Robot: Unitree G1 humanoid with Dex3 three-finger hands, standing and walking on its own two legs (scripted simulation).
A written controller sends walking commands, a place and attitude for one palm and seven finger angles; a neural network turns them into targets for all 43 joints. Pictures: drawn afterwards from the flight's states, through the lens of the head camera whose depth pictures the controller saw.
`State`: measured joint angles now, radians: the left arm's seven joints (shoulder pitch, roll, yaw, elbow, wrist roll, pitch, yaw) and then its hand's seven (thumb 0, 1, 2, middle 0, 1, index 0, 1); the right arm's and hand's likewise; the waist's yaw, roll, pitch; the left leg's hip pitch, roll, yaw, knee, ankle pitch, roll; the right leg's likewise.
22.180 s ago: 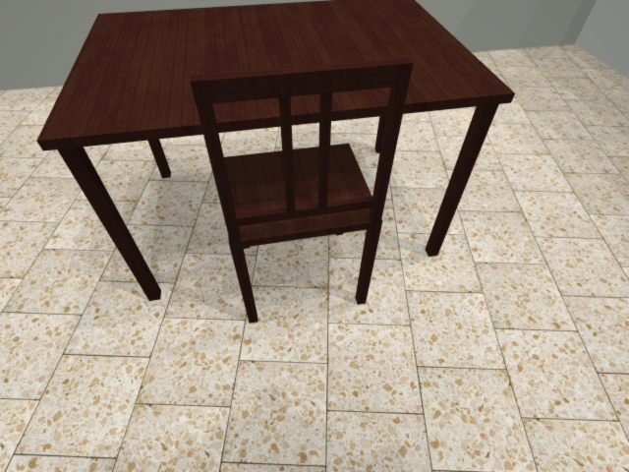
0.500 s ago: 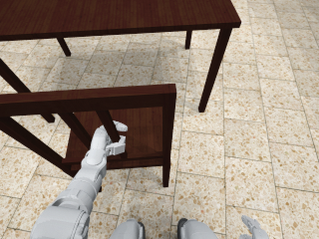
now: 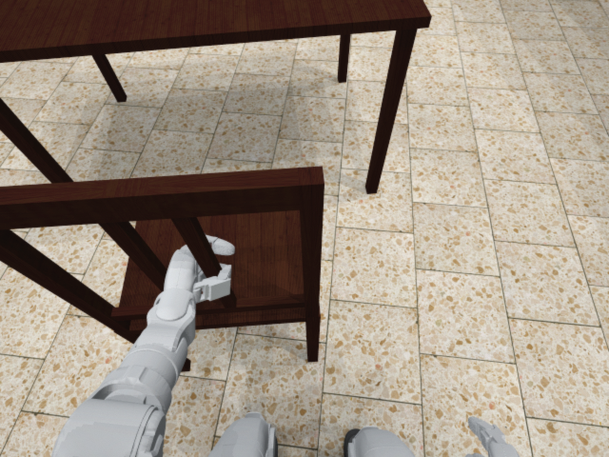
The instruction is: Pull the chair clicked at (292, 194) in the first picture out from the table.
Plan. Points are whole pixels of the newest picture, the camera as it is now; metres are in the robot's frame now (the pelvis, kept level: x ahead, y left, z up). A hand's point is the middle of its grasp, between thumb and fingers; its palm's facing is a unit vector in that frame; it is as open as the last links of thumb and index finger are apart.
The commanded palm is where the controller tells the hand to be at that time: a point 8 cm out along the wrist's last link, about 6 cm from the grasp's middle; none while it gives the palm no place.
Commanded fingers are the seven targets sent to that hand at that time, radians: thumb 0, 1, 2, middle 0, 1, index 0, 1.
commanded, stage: step backward, pulling the chair out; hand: left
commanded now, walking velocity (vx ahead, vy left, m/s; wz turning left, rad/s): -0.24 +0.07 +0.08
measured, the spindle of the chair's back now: (156, 271) +0.38 +0.23 -0.06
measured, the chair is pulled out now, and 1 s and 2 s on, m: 0.46 0.65 0.65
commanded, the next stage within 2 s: stop walking, hand still on the chair in 0.22 s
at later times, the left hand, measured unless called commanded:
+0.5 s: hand (217, 370) +0.23 +0.12 -0.06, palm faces -0.04 -0.98 -0.18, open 5.5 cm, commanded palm +0.22 +0.17 -0.04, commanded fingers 0.00 0.90 0.90 -0.50 -1.45 -0.50 -1.45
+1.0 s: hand (211, 417) +0.17 +0.12 -0.06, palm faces -0.03 -0.99 -0.16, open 5.6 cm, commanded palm +0.16 +0.17 -0.04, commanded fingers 0.00 0.90 0.90 -0.50 -1.45 -0.50 -1.45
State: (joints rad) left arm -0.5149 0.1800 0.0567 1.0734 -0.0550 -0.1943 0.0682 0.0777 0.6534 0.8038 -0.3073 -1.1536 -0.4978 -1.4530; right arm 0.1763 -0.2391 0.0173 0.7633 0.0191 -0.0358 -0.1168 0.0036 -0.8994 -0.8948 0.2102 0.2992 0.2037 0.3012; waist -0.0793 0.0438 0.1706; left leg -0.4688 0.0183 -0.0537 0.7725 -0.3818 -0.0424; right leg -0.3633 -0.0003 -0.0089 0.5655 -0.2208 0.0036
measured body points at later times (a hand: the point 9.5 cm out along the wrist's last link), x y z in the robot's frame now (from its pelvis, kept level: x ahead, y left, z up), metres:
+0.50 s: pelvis -0.10 +0.01 +0.00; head -0.05 -0.01 +0.45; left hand +0.23 +0.17 -0.05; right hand -0.01 -0.25 -0.13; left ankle -0.01 +0.14 -0.73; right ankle -0.05 -0.12 -0.73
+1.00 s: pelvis -0.06 +0.00 +0.01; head -0.06 -0.01 +0.46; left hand +0.17 +0.17 -0.05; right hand +0.08 -0.22 -0.10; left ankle -0.01 +0.14 -0.73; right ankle -0.05 -0.12 -0.73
